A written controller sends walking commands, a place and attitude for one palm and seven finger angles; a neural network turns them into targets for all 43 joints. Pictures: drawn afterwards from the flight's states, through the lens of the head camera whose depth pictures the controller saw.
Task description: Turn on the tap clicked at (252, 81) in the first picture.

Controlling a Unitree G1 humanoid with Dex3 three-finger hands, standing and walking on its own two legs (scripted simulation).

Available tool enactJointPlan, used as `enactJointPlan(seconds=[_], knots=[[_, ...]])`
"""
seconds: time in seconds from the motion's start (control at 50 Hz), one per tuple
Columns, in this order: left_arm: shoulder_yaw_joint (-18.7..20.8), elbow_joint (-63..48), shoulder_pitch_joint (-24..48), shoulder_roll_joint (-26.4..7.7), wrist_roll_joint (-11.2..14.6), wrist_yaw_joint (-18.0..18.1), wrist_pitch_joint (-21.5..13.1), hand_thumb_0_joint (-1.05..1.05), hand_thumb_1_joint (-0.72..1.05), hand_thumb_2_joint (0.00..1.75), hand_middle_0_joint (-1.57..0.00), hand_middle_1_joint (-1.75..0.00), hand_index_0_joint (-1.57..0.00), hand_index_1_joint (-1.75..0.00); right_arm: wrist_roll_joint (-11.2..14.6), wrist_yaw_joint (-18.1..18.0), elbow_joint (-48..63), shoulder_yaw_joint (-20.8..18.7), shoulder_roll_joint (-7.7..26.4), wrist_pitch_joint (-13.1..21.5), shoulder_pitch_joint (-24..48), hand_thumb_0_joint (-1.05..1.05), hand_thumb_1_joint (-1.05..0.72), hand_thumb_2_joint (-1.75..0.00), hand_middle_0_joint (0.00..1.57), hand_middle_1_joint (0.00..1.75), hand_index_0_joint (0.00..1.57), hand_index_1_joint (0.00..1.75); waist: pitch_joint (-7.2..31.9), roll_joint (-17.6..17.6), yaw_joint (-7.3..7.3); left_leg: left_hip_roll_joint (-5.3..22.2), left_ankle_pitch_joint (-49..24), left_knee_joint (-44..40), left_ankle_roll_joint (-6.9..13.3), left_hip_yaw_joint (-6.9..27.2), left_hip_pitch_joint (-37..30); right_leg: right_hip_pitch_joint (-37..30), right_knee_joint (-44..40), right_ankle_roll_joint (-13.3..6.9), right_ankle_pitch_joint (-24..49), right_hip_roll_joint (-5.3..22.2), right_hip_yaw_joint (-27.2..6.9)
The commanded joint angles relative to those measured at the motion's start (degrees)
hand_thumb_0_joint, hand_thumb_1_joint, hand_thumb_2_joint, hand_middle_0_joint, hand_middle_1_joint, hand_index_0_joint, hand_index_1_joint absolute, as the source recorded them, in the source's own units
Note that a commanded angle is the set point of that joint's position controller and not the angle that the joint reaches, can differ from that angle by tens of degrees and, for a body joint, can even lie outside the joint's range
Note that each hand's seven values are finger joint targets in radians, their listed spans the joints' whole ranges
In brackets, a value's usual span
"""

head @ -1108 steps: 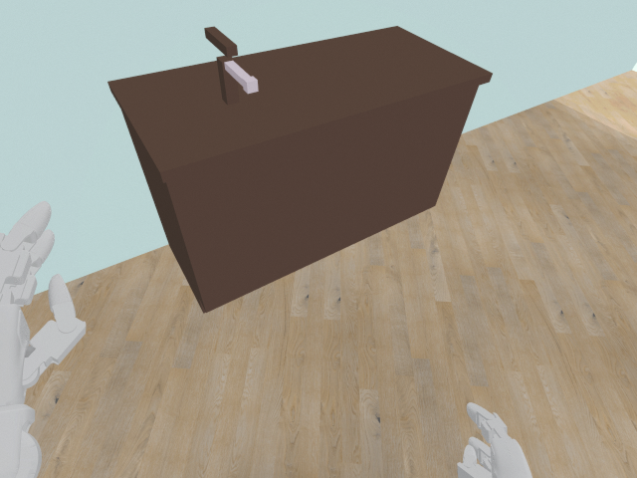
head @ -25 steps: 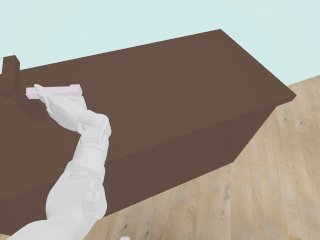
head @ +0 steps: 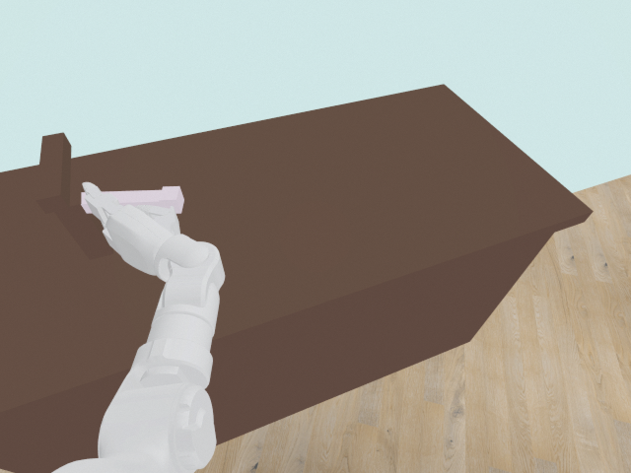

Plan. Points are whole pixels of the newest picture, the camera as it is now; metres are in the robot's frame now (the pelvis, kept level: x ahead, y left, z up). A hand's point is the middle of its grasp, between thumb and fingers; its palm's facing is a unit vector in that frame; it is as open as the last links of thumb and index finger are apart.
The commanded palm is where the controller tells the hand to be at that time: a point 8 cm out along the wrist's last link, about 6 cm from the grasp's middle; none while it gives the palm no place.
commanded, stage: lift the hand up off the lever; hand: left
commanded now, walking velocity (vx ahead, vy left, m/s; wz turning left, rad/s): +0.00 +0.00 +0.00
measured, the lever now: (172, 200) +0.47 +0.21 +0.08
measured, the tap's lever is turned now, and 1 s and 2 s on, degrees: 72 73 73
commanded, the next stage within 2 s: draw the hand back beside the body in 1.84 s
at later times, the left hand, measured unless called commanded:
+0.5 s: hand (175, 206) +0.43 +0.19 +0.11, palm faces +0.84 -0.53 -0.11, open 7.8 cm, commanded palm +0.38 +0.20 +0.12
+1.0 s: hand (171, 200) +0.42 +0.19 +0.13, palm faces +0.83 -0.55 -0.10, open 7.8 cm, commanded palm +0.37 +0.20 +0.14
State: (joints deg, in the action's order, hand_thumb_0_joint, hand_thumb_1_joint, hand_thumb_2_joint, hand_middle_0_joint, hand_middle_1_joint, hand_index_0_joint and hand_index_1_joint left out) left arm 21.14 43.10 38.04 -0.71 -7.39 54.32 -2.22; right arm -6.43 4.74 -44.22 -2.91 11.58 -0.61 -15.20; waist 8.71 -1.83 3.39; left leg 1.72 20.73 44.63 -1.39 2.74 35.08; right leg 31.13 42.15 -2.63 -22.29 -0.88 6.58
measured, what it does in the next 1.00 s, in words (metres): stands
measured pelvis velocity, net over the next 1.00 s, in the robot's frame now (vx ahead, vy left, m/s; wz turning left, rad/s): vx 0.00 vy -0.01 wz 0.01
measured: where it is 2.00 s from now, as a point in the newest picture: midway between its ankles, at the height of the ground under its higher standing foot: outside the picture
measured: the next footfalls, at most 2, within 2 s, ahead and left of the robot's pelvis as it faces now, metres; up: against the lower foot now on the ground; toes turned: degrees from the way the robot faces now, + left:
none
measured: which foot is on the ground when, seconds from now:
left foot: down 0.00-1.00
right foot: down 0.00-1.00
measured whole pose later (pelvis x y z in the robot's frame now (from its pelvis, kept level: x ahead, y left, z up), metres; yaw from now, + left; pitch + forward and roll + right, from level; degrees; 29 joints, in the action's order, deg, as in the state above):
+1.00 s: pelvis +0.00 -0.01 +0.01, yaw +1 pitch +8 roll -1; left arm 18.1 36.3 38.0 0.4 -5.5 53.5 6.2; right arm -4.9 2.6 -44.8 -2.5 12.0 0.2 -10.8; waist 6.5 -1.7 1.5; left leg 1.6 18.1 38.6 -2.1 3.1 28.1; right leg 24.7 37.4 -3.3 -20.5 -0.9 6.9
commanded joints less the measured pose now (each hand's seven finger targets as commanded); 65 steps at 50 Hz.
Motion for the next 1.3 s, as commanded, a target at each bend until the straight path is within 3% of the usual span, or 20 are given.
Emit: enactJointPlan(seconds=[0.0, 0.12, 0.18, 0.22, 0.3, 0.32, 0.48, 0.52, 0.58, 0.72, 0.74, 0.82, 0.88, 0.96, 1.02, 1.08, 1.12, 1.2, 1.22, 1.28], knots=[[-4.58, -13.86, 24.73, -5.48, -2.24, -0.26, -2.18, 0.0, 0.9, 0.9, -0.15, -0.15, -0.15, -0.15, 0.19, -0.51, 6.02, -2.26, 7.14, 1.9, 1.67, 0.0, -0.9, -0.9, 0.2, 0.3, 0.2, 0.3, 16.55, 2.23, 0.59, -1.45, -18.43, -3.88, 1.66, -1.91, -11.45, -8.35, -6.28, 1.08, 20.02, 0.24, -1.51], [-4.41, -13.46, 28.44, -6.47, -2.7, 0.02, -1.31, 0.0, 0.9, 0.9, -0.15, -0.15, -0.15, -0.15, 0.42, -1.21, 5.09, -2.1, 7.17, 1.81, 3.61, 0.0, -0.9, -0.9, 0.2, 0.3, 0.2, 0.3, 15.17, 0.05, 0.58, -1.49, -15.99, -4.98, 1.31, -1.3, -11.98, -6.7, -6.9, 0.84, 16.23, 0.41, -1.66], [-7.21, -12.82, 31.17, -3.66, -2.91, 0.23, -1.16, 0.0, 0.9, 0.9, -0.15, -0.15, -0.15, -0.15, 0.15, -1.09, 4.88, -1.78, 6.63, 2.14, 3.87, 0.0, -0.9, -0.9, 0.2, 0.3, 0.2, 0.3, 16.02, -0.17, 1.3, -1.58, -16.02, -4.6, 1.24, -1.24, -12.64, -5.63, -6.43, 0.88, 15.78, 0.37, -1.57], [-2.59, -11.33, 29.54, -8.07, -2.81, 0.71, -0.76, 0.0, 0.9, 0.9, -0.15, -0.15, -0.15, -0.15, 0.22, -1.45, 4.58, -1.95, 7.19, 1.93, 3.58, 0.0, -0.9, -0.9, 0.2, 0.3, 0.2, 0.3, 17.08, 0.43, -0.03, -1.76, -16.02, -4.98, 1.08, -1.09, -11.9, -7.28, -6.51, 0.82, 16.11, 0.34, -1.65], [-4.68, -12.6, 30.09, -5.72, -2.57, 0.81, 0.3, 0.0, 0.9, 0.9, -0.15, -0.15, -0.15, -0.15, 0.14, -1.28, 5.34, -1.75, 6.77, 1.54, 3.51, 0.0, -0.9, -0.9, 0.2, 0.3, 0.2, 0.3, 19.07, 1.94, 0.52, -1.7, -19.03, -4.32, 1.27, -1.82, -12.46, -9.3, -6.2, 1.18, 20.84, 0.75, -1.78], [-2.04, -11.73, 27.79, -8.08, -2.71, 0.94, 0.6, 0.0, 0.9, 0.9, -0.15, -0.15, -0.15, -0.15, 0.13, -1.54, 5.2, -2.08, 7.16, 1.53, 3.42, 0.0, -0.9, -0.9, 0.2, 0.3, 0.2, 0.3, 19.23, 2.82, -0.36, -1.75, -19.18, -4.43, 1.29, -1.64, -12.13, -9.66, -6.18, 1.15, 20.9, 0.51, -1.72], [-3.06, -15.28, 29.81, -8.05, -2.49, 0.53, 1.2, 0.0, 0.9, 0.9, -0.15, -0.15, -0.15, -0.15, 0.46, -1.53, 5.57, -1.89, 6.9, 1.85, 3.42, 0.0, -0.9, -0.9, 0.2, 0.3, 0.2, 0.3, 18.77, 2.65, 0.16, -1.79, -18.87, -4.91, 1.7, -2.4, -12.46, -11.58, -7.37, 1.55, 22.59, 0.91, -2.29], [-1.13, -15.61, 26.54, -10.08, -2.43, 0.34, 1.73, 0.0, 0.9, 0.9, -0.15, -0.15, -0.15, -0.15, 0.67, -1.75, 5.61, -2.14, 7.21, 1.77, 3.63, 0.0, -0.9, -0.9, 0.2, 0.3, 0.2, 0.3, 18.96, 1.56, -1.16, -1.85, -19.45, -5.4, 1.55, -2.37, -12.45, -12.83, -7.5, 1.32, 23.14, 0.83, -2.3], [-4.86, -15.33, 28.55, -6.73, -2.31, -0.21, 2.66, 0.0, 0.9, 0.9, -0.15, -0.15, -0.15, -0.15, 0.83, -1.61, 5.54, -1.75, 6.9, 2.02, 4.03, 0.0, -0.9, -0.9, 0.2, 0.3, 0.2, 0.3, 16.05, 1.96, 0.3, -1.7, -18.04, -5.82, 1.7, -2.52, -12.63, -11.45, -8.39, 1.49, 21.55, 0.99, -2.2], [-3.0, -17.41, 23.2, -8.35, -0.54, -1.01, 4.0, 0.0, 0.9, 0.9, -0.15, -0.15, -0.15, -0.15, 1.51, -2.15, 5.99, -2.0, 7.36, 2.13, 5.03, 0.0, -0.9, -0.9, 0.2, 0.3, 0.2, 0.3, 15.92, 2.69, -1.53, -2.01, -18.27, -7.42, 1.73, -2.67, -13.41, -14.55, -9.69, 1.47, 22.54, 1.05, -2.42], [-5.39, -17.85, 24.26, -6.08, -0.39, -1.25, 4.3, 0.0, 0.9, 0.9, -0.15, -0.15, -0.15, -0.15, 1.56, -2.07, 6.19, -1.66, 7.07, 2.19, 5.43, 0.0, -0.9, -0.9, 0.2, 0.3, 0.2, 0.3, 15.08, 2.72, -0.94, -2.01, -18.3, -7.68, 1.77, -2.79, -13.66, -14.16, -9.76, 1.53, 22.67, 1.23, -2.3], [-3.31, -19.11, 24.43, -8.46, -0.43, -0.95, 4.73, 0.0, 0.9, 0.9, -0.15, -0.15, -0.15, -0.15, 1.72, -2.46, 6.04, -1.86, 7.2, 2.26, 6.27, 0.0, -0.9, -0.9, 0.2, 0.3, 0.2, 0.3, 14.73, 2.66, -1.79, -2.07, -17.61, -8.27, 1.76, -2.72, -13.89, -14.64, -10.51, 1.38, 21.31, 1.18, -2.48], [-6.79, -19.44, 27.56, -5.4, -0.99, -0.91, 4.98, 0.0, 0.9, 0.9, -0.15, -0.15, -0.15, -0.15, 1.54, -2.26, 5.8, -1.48, 6.7, 2.69, 6.85, 0.0, -0.9, -0.9, 0.2, 0.3, 0.2, 0.3, 13.81, 2.52, -0.56, -1.88, -17.55, -8.17, 1.75, -2.82, -14.81, -13.11, -10.54, 1.43, 20.6, 1.26, -2.26], [-6.82, -20.86, 27.73, -5.52, -0.95, -0.93, 5.22, 0.0, 0.9, 0.9, -0.15, -0.15, -0.15, -0.15, 1.63, -2.48, 5.97, -1.59, 6.56, 2.83, 7.38, 0.0, -0.9, -0.9, 0.2, 0.3, 0.2, 0.3, 16.15, 1.9, -1.14, -2.03, -18.6, -8.15, 1.57, -2.75, -15.99, -13.96, -10.07, 1.28, 21.36, 1.26, -2.29], [-3.44, -20.25, 23.88, -8.58, -0.14, -1.16, 6.08, 0.0, 0.9, 0.9, -0.15, -0.15, -0.15, -0.15, 1.87, -2.82, 6.2, -1.67, 6.9, 2.38, 7.7, 0.0, -0.9, -0.9, 0.2, 0.3, 0.2, 0.3, 16.93, 2.92, -2.58, -2.09, -19.86, -8.53, 1.48, -2.79, -15.76, -16.42, -10.22, 1.4, 23.84, 1.42, -2.52], [-5.7, -19.53, 24.19, -5.78, 0.51, -1.57, 7.54, 0.0, 0.9, 0.9, -0.15, -0.15, -0.15, -0.15, 2.04, -2.83, 6.61, -1.1, 6.6, 2.16, 8.17, 0.0, -0.9, -0.9, 0.2, 0.3, 0.2, 0.3, 15.04, 4.87, -1.87, -2.1, -19.55, -9.01, 1.59, -3.19, -15.48, -16.47, -10.86, 1.8, 24.55, 1.83, -2.48], [-3.03, -19.64, 22.2, -8.64, 0.72, -1.72, 8.0, 0.0, 0.9, 0.9, -0.15, -0.15, -0.15, -0.15, 2.31, -3.13, 6.69, -1.33, 6.97, 1.93, 8.63, 0.0, -0.9, -0.9, 0.2, 0.3, 0.2, 0.3, 14.67, 4.77, -3.03, -2.06, -19.9, -9.59, 1.56, -2.96, -15.57, -17.37, -11.23, 1.6, 24.6, 1.66, -2.54], [-8.02, -22.82, 25.05, -4.01, 0.16, -1.83, 8.31, 0.0, 0.9, 0.9, -0.15, -0.15, -0.15, -0.15, 2.13, -2.7, 6.85, -1.04, 6.26, 2.63, 9.25, 0.0, -0.9, -0.9, 0.2, 0.3, 0.2, 0.3, 14.04, 3.38, -2.06, -1.83, -20.19, -9.41, 1.52, -3.05, -17.41, -15.59, -11.33, 1.39, 23.19, 1.44, -2.16], [-5.98, -22.92, 24.08, -6.44, 0.23, -1.89, 8.24, 0.0, 0.9, 0.9, -0.15, -0.15, -0.15, -0.15, 2.21, -2.87, 6.68, -1.2, 6.66, 2.65, 9.46, 0.0, -0.9, -0.9, 0.2, 0.3, 0.2, 0.3, 13.61, 3.01, -2.65, -1.8, -19.98, -9.74, 1.51, -2.74, -17.4, -15.6, -11.64, 1.24, 22.3, 1.25, -2.13], [-7.9, -24.81, 25.94, -4.75, 0.5, -2.06, 8.23, 0.0, 0.9, 0.9, -0.15, -0.15, -0.15, -0.15, 2.37, -3.05, 6.7, -1.16, 6.24, 3.03, 9.98, 0.0, -0.9, -0.9, 0.2, 0.3, 0.2, 0.3, 14.31, 3.33, -2.1, -1.83, -19.69, -9.76, 1.52, -3.08, -17.99, -16.01, -11.86, 1.4, 22.37, 1.51, -2.45]])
